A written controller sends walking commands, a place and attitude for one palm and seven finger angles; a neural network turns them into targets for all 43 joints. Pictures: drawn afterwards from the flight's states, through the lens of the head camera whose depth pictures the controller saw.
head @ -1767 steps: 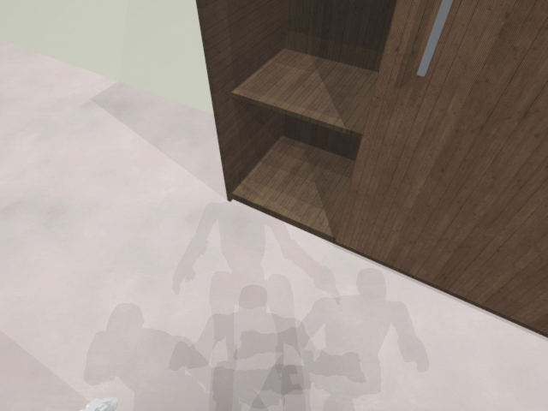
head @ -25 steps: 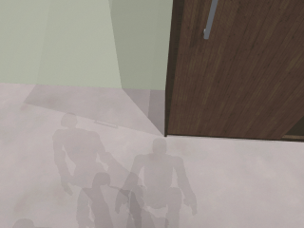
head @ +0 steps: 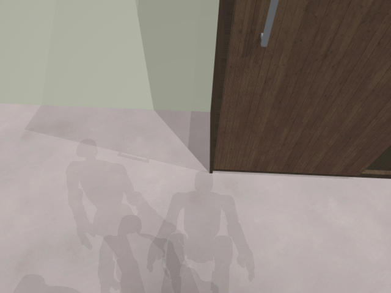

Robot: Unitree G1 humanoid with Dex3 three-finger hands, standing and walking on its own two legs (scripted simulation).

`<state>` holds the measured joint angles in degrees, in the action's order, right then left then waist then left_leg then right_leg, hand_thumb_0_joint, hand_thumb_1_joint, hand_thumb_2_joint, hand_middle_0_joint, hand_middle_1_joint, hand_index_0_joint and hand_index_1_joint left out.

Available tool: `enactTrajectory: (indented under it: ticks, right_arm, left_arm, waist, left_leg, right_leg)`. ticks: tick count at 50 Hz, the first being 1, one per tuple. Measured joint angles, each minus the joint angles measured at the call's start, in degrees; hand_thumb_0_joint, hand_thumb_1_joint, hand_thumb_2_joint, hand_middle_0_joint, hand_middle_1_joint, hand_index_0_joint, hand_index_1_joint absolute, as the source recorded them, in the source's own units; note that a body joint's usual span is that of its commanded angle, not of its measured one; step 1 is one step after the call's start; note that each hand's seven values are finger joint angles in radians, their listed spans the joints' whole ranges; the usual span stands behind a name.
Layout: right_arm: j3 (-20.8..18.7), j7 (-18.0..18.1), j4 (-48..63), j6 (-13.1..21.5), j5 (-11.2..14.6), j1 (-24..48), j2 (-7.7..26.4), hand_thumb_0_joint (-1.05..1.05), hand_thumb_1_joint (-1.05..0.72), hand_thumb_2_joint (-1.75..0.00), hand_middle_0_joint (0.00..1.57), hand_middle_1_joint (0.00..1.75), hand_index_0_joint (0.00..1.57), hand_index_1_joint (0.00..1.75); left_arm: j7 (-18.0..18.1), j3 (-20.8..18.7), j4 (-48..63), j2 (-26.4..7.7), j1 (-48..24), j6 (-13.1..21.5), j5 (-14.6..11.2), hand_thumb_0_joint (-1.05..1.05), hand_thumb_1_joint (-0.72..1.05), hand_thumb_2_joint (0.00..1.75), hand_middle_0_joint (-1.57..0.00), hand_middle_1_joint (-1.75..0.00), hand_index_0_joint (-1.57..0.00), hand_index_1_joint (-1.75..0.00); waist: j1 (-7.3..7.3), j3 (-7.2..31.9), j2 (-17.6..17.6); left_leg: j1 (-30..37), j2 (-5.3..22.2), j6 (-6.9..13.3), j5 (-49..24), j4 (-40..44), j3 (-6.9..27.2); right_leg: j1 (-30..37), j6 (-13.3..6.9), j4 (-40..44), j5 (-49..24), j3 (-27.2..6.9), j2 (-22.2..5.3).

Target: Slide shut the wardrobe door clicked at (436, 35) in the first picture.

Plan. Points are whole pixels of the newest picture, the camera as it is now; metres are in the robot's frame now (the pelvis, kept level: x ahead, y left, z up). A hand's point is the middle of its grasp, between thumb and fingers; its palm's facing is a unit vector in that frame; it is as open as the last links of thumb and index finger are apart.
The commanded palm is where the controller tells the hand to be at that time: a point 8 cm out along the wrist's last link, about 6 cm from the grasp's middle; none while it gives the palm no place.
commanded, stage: look to check the result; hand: right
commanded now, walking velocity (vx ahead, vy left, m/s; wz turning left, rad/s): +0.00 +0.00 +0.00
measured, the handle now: out of the picture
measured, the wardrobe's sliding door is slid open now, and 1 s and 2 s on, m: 0.00 0.00 0.00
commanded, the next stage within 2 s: stand and wait in 0.18 s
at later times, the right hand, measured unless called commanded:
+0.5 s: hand out of the picture +0.03 -0.18 -0.18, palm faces -0.02 +0.97 -0.22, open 7.4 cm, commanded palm none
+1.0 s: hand out of the picture +0.04 -0.19 -0.17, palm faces -0.02 +0.97 -0.26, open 7.4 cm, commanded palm none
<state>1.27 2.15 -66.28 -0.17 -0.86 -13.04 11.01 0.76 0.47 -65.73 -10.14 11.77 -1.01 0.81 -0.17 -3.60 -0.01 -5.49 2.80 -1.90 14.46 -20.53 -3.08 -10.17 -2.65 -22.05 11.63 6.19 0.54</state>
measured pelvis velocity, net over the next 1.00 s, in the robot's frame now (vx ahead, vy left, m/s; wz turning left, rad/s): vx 0.01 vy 0.01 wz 0.00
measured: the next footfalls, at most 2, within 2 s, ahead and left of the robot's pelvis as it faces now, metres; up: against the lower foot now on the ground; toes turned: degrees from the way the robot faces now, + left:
none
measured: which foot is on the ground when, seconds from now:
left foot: down 0.00-1.00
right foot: down 0.00-1.00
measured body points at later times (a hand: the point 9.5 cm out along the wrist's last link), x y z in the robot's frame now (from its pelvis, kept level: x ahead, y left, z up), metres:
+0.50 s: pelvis +0.01 +0.00 +0.00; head +0.03 +0.00 +0.45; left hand +0.03 +0.24 -0.16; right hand +0.03 -0.24 -0.16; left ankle -0.04 +0.14 -0.74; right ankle +0.00 -0.08 -0.74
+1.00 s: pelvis +0.01 +0.01 +0.00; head +0.04 +0.01 +0.45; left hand +0.04 +0.26 -0.15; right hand +0.04 -0.25 -0.15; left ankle -0.04 +0.14 -0.74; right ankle +0.00 -0.08 -0.74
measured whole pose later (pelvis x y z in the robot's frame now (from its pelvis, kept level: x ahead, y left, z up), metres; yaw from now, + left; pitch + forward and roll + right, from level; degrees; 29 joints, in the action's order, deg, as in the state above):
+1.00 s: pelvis +0.01 +0.01 +0.00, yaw +0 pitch -1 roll +0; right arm 1.0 1.9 -65.8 0.5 -0.8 -11.2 13.3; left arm 0.7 0.3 -66.0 -12.7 10.1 -0.6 0.7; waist -0.2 -3.2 0.2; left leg -2.9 2.3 -1.2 14.6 -18.4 -3.5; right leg -7.8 -1.8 -20.2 11.7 5.7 0.2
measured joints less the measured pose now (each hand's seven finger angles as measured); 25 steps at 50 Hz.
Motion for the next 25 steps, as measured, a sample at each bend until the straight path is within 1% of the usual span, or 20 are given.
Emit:
enactTrajectory:
  ticks: [14, 25]
  right_arm:
    - [0.0, 0.1, 0.3, 0.3, 0.0, 0.6, -0.2, 0.01, -0.91, -0.90, 0.20, 0.30, 0.20, 0.30]
    - [0.0, 0.0, 0.6, 0.5, 0.1, 1.0, 0.3, 0.01, -0.91, -0.90, 0.20, 0.30, 0.20, 0.30]
  left_arm:
    - [0.1, 0.0, -0.1, -0.2, -0.7, 0.3, 0.0, 0.01, 0.91, 0.90, -0.20, -0.30, -0.20, -0.30]
    - [0.1, 0.0, -0.2, -0.4, -0.8, 0.4, 0.0, 0.01, 0.91, 0.90, -0.20, -0.30, -0.20, -0.30]
  waist:
    - [-0.01, 0.4, 0.4]
    - [-0.08, 0.6, 0.4]
  left_leg:
    - [1.0, 0.0, 0.0, 0.5, 0.5, -0.2]
    - [1.6, -0.1, 0.2, 0.6, 1.0, -0.1]
  right_leg:
    - [0.8, 0.2, 0.2, 0.5, -0.2, 0.1]
    - [1.4, 0.3, 0.8, 0.6, -0.2, 0.0]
